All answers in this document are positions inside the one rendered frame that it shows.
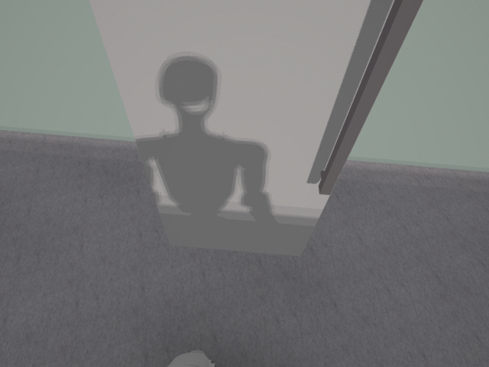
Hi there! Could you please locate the handle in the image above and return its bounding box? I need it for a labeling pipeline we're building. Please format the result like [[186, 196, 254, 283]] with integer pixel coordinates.
[[319, 0, 423, 195]]

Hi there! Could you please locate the fridge door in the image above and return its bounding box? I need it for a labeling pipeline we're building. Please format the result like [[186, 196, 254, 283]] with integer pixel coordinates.
[[89, 0, 424, 256]]

